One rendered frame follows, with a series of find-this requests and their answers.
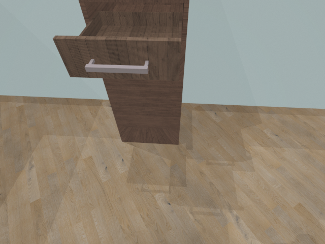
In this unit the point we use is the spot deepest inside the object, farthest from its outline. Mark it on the handle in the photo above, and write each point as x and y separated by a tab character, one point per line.
91	67

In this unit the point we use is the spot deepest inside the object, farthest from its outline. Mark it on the cabinet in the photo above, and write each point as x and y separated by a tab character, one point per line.
146	111

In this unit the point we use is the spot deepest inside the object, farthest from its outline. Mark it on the drawer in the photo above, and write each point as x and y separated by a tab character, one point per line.
126	38

